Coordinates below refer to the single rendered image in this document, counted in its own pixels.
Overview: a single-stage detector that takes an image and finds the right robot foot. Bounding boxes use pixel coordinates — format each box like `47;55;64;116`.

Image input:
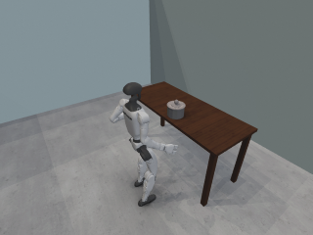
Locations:
138;194;157;207

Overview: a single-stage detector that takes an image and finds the left robot upper arm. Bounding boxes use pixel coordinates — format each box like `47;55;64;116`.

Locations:
109;99;128;123

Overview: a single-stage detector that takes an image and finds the lid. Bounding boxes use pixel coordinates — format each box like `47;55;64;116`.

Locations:
166;101;186;111

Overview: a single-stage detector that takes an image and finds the right robot forearm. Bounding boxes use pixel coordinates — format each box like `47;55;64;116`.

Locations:
144;138;166;151

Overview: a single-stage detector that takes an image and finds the right robot upper arm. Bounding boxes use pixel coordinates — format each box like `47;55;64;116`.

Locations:
137;111;150;145

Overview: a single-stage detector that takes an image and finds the table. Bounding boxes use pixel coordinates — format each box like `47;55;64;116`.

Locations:
131;81;258;206

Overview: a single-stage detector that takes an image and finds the pot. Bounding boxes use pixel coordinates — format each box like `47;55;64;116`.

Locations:
167;107;185;119

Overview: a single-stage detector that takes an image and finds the right robot hand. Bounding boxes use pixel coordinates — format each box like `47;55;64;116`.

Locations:
165;144;179;155

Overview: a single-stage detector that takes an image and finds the left robot shin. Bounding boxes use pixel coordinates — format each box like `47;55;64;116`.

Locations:
137;156;147;182

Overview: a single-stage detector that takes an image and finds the left robot forearm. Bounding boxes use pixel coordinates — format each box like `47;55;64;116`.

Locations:
118;113;124;121

